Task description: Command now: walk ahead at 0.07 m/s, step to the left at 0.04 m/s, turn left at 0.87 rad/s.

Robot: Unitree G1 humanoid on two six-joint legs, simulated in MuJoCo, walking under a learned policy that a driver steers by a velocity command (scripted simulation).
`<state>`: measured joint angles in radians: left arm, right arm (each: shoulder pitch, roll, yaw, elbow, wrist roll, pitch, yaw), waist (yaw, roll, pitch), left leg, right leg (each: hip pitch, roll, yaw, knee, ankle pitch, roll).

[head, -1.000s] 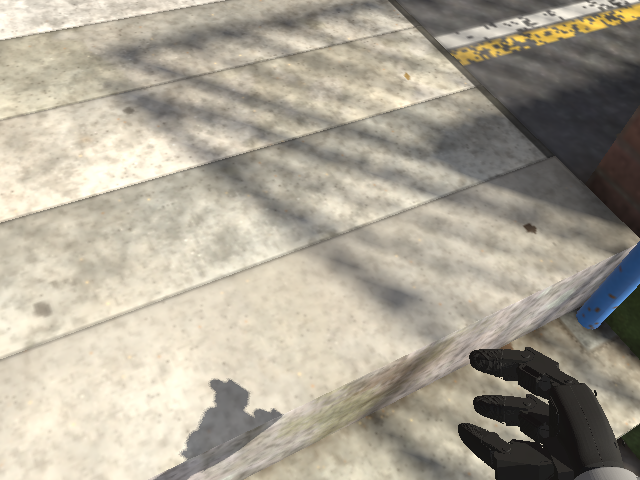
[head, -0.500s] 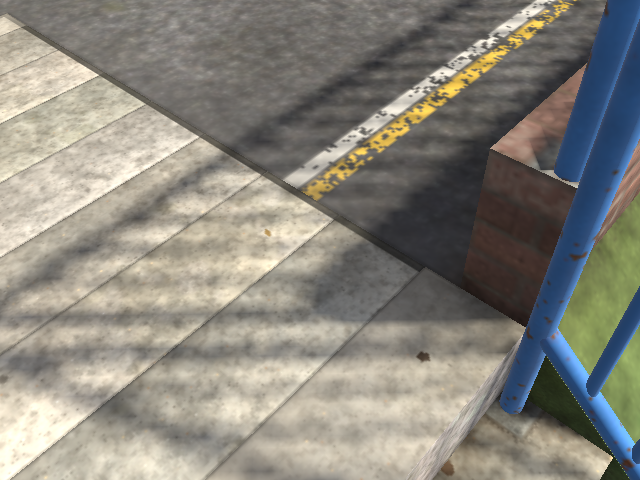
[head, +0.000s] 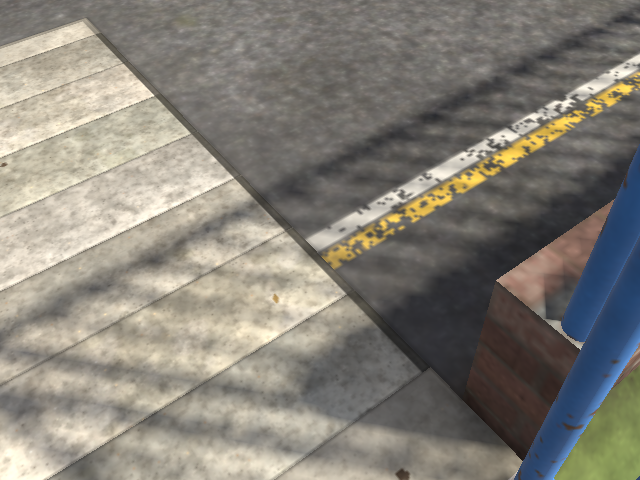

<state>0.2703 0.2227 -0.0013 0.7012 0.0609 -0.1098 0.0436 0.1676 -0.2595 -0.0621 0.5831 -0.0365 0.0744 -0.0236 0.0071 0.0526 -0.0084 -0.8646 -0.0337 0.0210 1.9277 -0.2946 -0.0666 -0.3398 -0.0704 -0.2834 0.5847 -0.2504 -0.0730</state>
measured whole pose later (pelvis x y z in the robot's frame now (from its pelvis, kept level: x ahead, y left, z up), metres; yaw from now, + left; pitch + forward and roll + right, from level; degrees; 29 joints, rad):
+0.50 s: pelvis +0.07 +0.02 +0.00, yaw +26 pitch +5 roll +1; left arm -0.08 0.25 0.02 0.62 0.05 -0.05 0.02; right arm 0.55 -0.21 -0.03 0.93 -0.05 -0.05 0.09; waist -0.12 0.00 -0.12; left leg -0.25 -0.07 -0.16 0.55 -0.38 0.02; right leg -0.78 0.02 0.02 1.70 -0.60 -0.02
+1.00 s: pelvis +0.22 -0.04 +0.11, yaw +56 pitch +5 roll -1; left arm 0.31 0.19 0.04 0.77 0.04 -0.08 0.06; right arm -0.07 -0.31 -0.10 0.51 -0.08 0.02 0.00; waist -0.01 0.03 -0.03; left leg -0.90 -0.10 0.05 1.84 -0.08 0.05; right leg -0.59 -0.13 -0.21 1.27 -0.89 -0.02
